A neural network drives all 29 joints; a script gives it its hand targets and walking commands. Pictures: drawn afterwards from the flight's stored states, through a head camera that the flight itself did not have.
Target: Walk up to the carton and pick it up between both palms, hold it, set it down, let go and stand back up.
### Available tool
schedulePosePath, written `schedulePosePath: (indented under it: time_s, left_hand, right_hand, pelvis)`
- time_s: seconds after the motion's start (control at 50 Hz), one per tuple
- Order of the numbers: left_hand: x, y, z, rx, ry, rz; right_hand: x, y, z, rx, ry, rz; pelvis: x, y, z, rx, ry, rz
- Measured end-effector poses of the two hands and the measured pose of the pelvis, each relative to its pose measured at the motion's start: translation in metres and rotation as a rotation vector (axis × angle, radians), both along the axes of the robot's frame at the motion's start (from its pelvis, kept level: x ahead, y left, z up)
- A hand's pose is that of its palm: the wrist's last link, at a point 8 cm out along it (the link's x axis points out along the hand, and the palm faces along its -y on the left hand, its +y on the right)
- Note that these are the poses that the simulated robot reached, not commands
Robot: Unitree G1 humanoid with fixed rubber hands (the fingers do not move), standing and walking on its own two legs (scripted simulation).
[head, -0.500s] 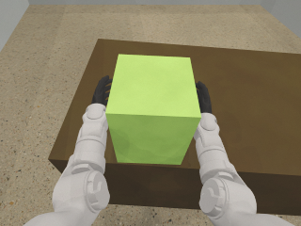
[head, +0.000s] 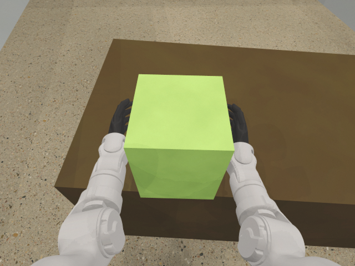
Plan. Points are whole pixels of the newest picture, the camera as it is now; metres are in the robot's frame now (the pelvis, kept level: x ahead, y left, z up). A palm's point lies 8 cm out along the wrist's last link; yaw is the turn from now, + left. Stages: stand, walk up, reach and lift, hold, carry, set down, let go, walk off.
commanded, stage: set down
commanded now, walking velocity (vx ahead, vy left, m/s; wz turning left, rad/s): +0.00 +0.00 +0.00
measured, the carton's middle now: (178, 141) +0.40 +0.00 +0.02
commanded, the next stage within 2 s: none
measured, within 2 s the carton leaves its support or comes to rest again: rests again in 0.40 s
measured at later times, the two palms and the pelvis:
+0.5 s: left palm (116, 134) +0.39 +0.16 +0.04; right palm (236, 141) +0.38 -0.13 +0.05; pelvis -0.01 +0.01 +0.00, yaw -1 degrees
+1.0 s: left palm (118, 135) +0.40 +0.15 +0.04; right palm (236, 142) +0.38 -0.14 +0.04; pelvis -0.01 +0.00 +0.00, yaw +0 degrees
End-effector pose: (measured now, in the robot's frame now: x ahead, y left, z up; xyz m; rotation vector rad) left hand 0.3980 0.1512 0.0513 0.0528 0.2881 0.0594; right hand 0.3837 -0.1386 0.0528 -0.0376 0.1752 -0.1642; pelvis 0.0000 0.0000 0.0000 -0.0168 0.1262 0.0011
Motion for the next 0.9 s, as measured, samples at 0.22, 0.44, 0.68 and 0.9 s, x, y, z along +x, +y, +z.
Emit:
schedulePosePath:
  time_s: [0.22,0.44,0.68,0.9]
  left_hand:
    - [-0.010,0.002,-0.004,-0.027,0.010,0.002]
    - [-0.006,0.006,-0.007,-0.016,0.008,0.002]
    - [-0.001,0.001,-0.010,-0.019,-0.009,0.004]
    - [-0.003,0.002,-0.012,-0.032,-0.025,0.005]
  right_hand:
    - [-0.011,0.002,0.000,-0.009,0.010,-0.004]
    - [-0.007,0.005,-0.006,-0.014,0.013,0.001]
    - [-0.003,0.001,-0.014,-0.015,0.003,0.004]
    - [-0.005,0.001,-0.014,-0.028,-0.006,0.001]
  pelvis:
    - [-0.012,0.000,0.001,0.007,-0.012,-0.009]
    - [-0.010,0.006,0.000,0.004,0.015,-0.012]
    - [0.000,0.003,0.000,0.003,0.007,-0.004]
    - [-0.004,0.000,0.000,0.005,0.008,0.003]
